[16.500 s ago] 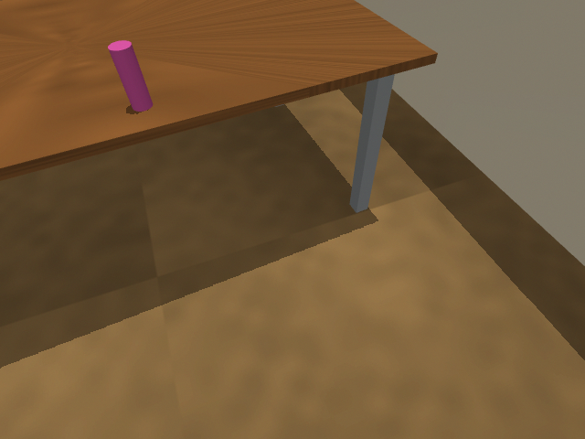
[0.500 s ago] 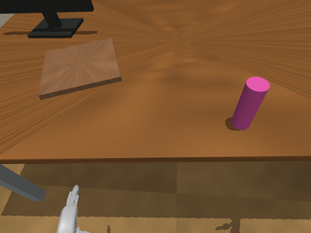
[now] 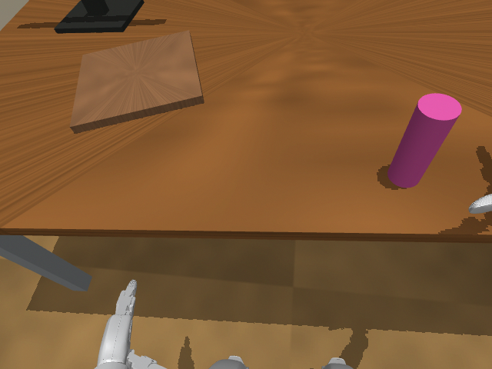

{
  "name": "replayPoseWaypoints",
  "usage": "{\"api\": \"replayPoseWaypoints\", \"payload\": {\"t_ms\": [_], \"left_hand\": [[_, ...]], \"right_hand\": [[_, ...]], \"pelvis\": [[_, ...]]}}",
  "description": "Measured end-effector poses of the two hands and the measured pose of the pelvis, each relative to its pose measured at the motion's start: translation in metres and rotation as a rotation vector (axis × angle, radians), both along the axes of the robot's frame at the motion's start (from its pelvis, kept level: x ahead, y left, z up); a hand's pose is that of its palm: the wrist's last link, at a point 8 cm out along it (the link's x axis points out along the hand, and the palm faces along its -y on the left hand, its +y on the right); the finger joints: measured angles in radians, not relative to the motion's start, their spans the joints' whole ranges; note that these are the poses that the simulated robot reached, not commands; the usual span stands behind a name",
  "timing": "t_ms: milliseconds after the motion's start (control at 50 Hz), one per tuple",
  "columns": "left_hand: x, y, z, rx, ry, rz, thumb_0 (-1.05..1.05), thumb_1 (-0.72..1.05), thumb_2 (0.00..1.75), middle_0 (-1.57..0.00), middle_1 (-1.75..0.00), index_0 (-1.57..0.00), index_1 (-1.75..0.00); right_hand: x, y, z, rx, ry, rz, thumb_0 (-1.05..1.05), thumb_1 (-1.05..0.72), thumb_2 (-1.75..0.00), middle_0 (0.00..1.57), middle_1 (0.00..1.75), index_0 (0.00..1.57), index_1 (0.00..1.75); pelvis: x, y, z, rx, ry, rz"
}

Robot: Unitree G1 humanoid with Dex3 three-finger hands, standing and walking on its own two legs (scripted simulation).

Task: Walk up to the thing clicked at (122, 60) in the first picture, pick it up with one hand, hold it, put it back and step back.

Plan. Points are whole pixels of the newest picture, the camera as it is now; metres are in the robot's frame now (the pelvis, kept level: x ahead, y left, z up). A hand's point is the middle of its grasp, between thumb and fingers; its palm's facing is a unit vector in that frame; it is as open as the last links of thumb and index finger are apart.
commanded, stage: close in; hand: right
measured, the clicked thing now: (418, 145) +0.46 -0.20 +0.08
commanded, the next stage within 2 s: rest palm in 0.52 s
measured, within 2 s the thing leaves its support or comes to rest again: leaves its support in 1.94 s
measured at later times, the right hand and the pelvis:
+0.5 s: hand (436, 158) +0.44 -0.22 +0.08, palm faces +0.13 +0.99 +0.03, open 17.2 cm; pelvis -0.01 +0.00 -0.01, yaw +1 degrees
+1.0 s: hand (417, 154) +0.44 -0.19 +0.08, palm faces +0.16 +0.99 +0.01, open 16.6 cm; pelvis -0.01 +0.00 -0.01, yaw +1 degrees
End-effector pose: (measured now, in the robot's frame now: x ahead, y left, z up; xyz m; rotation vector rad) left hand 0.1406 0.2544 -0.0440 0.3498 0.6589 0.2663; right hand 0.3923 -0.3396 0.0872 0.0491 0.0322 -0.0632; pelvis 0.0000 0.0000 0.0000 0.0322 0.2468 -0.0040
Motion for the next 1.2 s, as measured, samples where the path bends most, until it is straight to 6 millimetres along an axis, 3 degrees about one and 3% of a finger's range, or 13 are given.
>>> {"api": "replayPoseWaypoints", "payload": {"t_ms": [100, 180, 440, 780, 940, 1200], "left_hand": [[-0.013, 0.009, -0.001, 0.006, 0.012, 0.041, -0.01, -0.51, 0.03, -0.07, -0.06, -0.07, -0.05], [-0.018, 0.013, 0.007, 0.004, -0.002, 0.057, -0.01, -0.52, 0.03, -0.07, -0.06, -0.07, -0.06], [-0.014, 0.004, 0.008, -0.067, -0.042, 0.025, -0.01, -0.52, 0.04, -0.07, -0.06, -0.07, -0.05], [-0.024, 0.011, 0.011, -0.07, -0.034, 0.042, -0.01, -0.55, 0.06, -0.06, -0.05, -0.05, -0.06], [-0.022, 0.009, 0.01, -0.082, -0.035, 0.043, -0.01, -0.56, 0.06, -0.06, -0.05, -0.05, -0.06], [-0.024, 0.015, 0.01, -0.061, -0.023, 0.044, -0.01, -0.54, 0.06, -0.06, -0.05, -0.05, -0.06]], "right_hand": [[0.021, 0.028, -0.014, 0.0, -0.018, 0.003, -0.02, 0.47, -0.05, 0.06, 0.04, 0.05, 0.04], [0.027, 0.044, -0.015, 0.01, -0.021, -0.021, -0.02, 0.47, -0.05, 0.06, 0.04, 0.05, 0.04], [0.017, 0.065, -0.013, -0.019, -0.032, -0.07, -0.02, 0.47, -0.05, 0.06, 0.04, 0.05, 0.04], [0.018, 0.097, -0.016, -0.021, -0.032, -0.068, -0.02, 0.44, -0.05, 0.06, 0.04, 0.05, 0.04], [0.018, 0.099, -0.015, -0.032, -0.035, -0.089, -0.02, 0.44, -0.02, 0.16, 0.06, 0.15, 0.06], [0.041, 0.096, -0.009, -0.037, -0.037, -0.078, -0.02, 0.41, -0.08, 0.43, 0.22, 0.42, 0.22]], "pelvis": [[-0.004, -0.001, -0.008, 0.002, 0.022, 0.02], [-0.003, -0.001, -0.008, 0.002, 0.019, 0.028], [-0.006, 0.0, -0.012, -0.004, 0.004, 0.025], [-0.011, 0.002, -0.013, -0.009, -0.003, 0.027], [-0.011, 0.002, -0.012, -0.012, -0.008, 0.028], [-0.011, 0.004, -0.015, -0.009, 0.015, 0.029]]}}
